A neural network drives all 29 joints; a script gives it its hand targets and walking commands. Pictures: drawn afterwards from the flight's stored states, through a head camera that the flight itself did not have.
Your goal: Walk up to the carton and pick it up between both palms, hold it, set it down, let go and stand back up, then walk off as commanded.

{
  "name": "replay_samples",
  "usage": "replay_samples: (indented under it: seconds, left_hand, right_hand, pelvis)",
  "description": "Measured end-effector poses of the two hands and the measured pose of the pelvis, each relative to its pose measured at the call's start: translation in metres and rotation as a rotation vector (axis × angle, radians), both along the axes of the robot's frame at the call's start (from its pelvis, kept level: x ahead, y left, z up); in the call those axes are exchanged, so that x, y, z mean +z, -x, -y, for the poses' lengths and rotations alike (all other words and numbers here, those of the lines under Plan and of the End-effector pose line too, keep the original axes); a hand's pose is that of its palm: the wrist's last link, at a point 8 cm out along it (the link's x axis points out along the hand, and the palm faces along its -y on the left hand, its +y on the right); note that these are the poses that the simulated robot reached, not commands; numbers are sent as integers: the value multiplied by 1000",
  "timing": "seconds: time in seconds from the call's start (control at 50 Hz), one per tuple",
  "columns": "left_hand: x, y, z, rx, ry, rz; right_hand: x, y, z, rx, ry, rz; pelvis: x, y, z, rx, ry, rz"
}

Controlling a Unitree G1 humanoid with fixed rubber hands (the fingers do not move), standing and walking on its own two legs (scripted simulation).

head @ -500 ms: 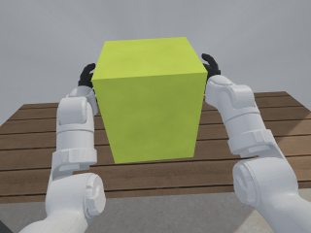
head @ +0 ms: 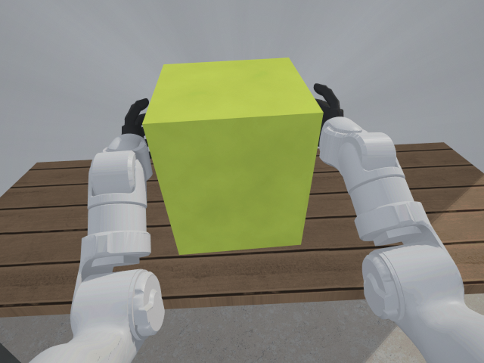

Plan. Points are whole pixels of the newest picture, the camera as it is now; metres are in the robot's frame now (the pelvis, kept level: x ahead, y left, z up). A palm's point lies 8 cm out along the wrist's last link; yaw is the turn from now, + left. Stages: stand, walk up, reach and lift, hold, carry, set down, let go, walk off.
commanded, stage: hold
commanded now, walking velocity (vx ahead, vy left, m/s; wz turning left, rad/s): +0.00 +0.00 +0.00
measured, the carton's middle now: (233, 156) +0.39 +0.03 +0.23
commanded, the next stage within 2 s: none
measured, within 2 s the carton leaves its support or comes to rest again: neither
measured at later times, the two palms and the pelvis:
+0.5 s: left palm (135, 145) +0.37 +0.17 +0.27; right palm (329, 130) +0.38 -0.13 +0.28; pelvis +0.00 +0.00 +0.00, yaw +0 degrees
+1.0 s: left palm (135, 145) +0.37 +0.17 +0.27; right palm (329, 130) +0.38 -0.13 +0.28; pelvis +0.00 +0.00 +0.00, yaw +0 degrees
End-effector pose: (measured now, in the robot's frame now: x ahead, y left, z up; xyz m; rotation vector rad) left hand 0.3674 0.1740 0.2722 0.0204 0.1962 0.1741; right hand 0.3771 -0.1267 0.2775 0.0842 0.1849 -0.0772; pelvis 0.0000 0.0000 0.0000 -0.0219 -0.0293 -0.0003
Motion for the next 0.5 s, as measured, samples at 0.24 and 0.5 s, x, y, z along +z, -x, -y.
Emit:
replay_samples:
  seconds: [0.24, 0.5]
  left_hand:
    - [0, 0, 0, 0, 0, 0]
    - [0, 0, 0, 0, 0, 0]
  right_hand:
    - [0, 0, 0, 0, 0, 0]
    - [0, 0, 0, 0, 0, 0]
  pelvis:
    - [0, 0, 0, 0, 0, 0]
    - [0, 0, 0, 0, 0, 0]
